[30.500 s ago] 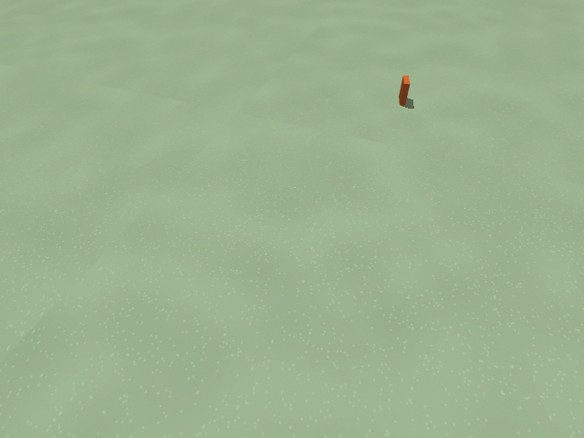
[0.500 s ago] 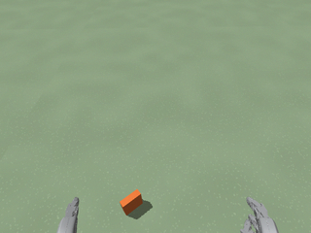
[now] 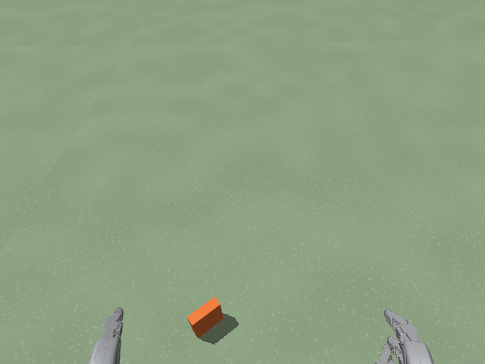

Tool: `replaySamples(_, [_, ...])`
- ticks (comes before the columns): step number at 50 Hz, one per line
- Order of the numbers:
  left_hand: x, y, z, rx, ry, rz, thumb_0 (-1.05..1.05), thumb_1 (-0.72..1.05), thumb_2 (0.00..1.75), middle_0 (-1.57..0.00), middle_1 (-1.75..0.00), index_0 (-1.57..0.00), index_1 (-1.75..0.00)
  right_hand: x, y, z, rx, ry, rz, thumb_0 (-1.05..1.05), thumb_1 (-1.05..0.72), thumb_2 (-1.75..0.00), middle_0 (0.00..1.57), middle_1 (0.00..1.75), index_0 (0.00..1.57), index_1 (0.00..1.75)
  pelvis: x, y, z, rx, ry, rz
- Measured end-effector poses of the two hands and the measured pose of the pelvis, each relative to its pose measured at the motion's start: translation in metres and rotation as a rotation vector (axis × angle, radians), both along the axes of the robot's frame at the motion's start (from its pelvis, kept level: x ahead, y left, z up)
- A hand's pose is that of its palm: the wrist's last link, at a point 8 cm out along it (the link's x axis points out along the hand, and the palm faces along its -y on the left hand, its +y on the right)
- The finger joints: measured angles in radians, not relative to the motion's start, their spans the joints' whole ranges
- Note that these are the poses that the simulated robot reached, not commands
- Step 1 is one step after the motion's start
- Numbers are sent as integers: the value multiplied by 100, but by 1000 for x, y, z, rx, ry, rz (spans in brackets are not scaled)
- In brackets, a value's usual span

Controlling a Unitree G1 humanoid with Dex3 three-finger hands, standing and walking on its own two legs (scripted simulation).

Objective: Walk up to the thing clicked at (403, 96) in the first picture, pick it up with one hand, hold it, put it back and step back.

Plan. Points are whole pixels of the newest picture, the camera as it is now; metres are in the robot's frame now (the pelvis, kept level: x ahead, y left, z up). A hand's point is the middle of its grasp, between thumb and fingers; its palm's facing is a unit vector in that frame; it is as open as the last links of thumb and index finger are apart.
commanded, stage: stand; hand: left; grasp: from the side
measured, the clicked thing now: (206, 317) +0.44 +0.17 -0.65
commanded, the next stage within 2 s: none
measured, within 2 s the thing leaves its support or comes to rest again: neither
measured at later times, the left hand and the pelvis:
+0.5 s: hand out of the picture +0.16 +0.20 -0.09, palm faces -0.01 -0.94 -0.33, open 10.5 cm; pelvis -0.01 +0.00 +0.01, yaw +0 degrees
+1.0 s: hand out of the picture +0.05 +0.25 -0.11, palm faces +0.00 -0.94 -0.35, open 7.4 cm; pelvis -0.01 +0.01 +0.05, yaw +0 degrees
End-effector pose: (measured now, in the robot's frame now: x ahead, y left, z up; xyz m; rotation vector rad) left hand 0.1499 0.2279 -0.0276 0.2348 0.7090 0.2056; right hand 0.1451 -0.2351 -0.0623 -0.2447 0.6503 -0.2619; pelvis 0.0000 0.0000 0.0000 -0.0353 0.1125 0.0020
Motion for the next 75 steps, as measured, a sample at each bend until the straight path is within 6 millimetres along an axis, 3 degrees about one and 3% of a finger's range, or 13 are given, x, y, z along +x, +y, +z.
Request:
replaySamples(8, [-3,-1,0,-2,3,1,-1,-55,5,-6,-7,-6,-6,0,-2,1,-3,0,2,1,-90,-90,20,30,21,30,-1,-1,0,1,1,1])
replaySamples(12, [-4,-1,0,-3,5,2,-1,-45,15,-11,-14,-11,-13,-1,-2,0,-3,1,2,1,-90,-90,20,30,21,30,-2,-2,0,1,1,2])
replaySamples(20, [-4,-2,0,-1,3,1,-1,1,58,-18,-26,-18,-25,-1,-2,0,-3,-2,3,1,-90,-90,20,30,21,30,-2,-2,0,3,2,1])
replaySamples(25, [-5,14,-26,51,71,-103,-1,37,76,-20,-29,-19,-28,-10,-13,-17,-40,215,135,1,-90,-90,20,30,21,30,-7,-3,7,27,-66,3])
replaySamples(30, [-26,38,-42,49,190,-77,0,67,85,-20,-30,-20,-29,-33,-32,-18,-24,340,99,1,-90,-90,21,30,21,31,-6,-1,15,36,-97,1])
replaySamples(35, [-54,57,-47,58,303,-26,0,82,88,-20,-30,-20,-29,-56,-46,-15,-28,419,44,1,-90,-90,20,30,21,30,-3,3,24,35,-125,0])
replaySamples(45, [-95,70,-44,52,436,35,0,90,89,-20,-30,-20,-30,-82,-36,-15,15,515,19,1,-90,-90,20,30,20,30,-8,9,41,33,-170,4])
replaySamples(57, [-122,72,-39,46,522,56,0,91,90,-20,-30,-20,-30,-98,-33,-14,47,564,10,1,-90,-90,20,30,21,30,-17,9,52,39,-190,4])
replaySamples(65, [-130,70,-37,54,552,66,0,91,90,-20,-30,-20,-30,-107,-44,-13,44,593,-9,1,-90,-90,20,30,21,30,-19,4,54,39,-191,5])
replaySamples(75, [-121,64,-37,48,556,60,0,91,90,-20,-30,-20,-30,-112,-53,-12,40,621,-22,1,-90,-90,20,30,20,30,-16,-1,55,39,-183,2])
